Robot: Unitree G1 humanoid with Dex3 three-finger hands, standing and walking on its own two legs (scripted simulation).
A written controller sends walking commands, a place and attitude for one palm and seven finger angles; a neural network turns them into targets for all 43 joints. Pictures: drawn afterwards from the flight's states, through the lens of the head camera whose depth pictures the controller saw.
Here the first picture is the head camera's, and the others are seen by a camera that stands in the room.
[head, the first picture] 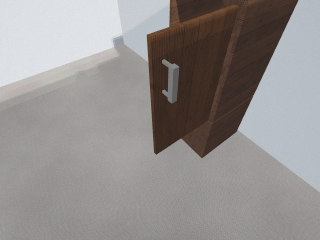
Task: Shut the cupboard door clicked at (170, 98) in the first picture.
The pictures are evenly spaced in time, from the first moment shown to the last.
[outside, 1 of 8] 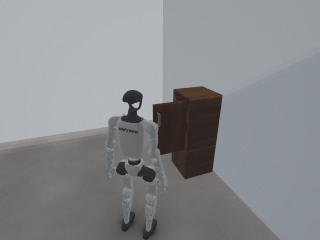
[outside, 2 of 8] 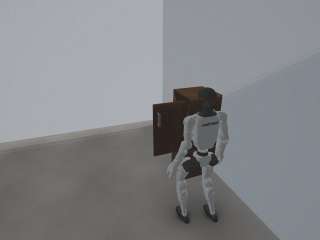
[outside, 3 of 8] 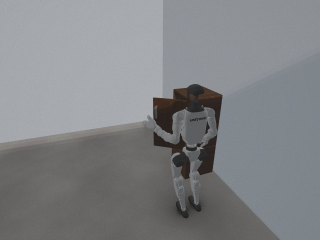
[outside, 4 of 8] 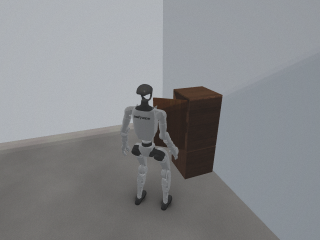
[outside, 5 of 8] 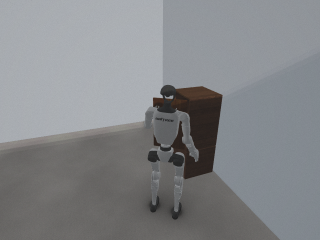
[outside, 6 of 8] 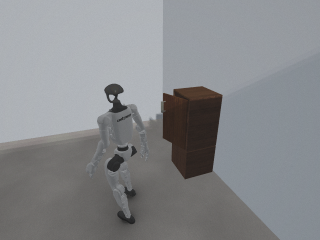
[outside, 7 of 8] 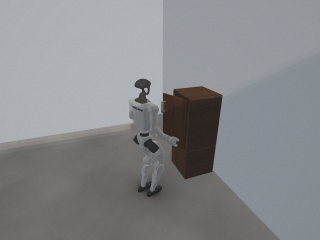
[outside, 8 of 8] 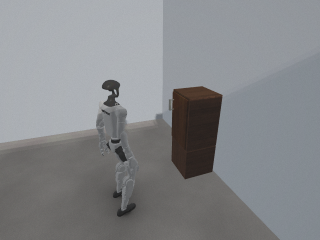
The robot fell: no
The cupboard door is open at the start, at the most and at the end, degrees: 90 90 0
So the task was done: yes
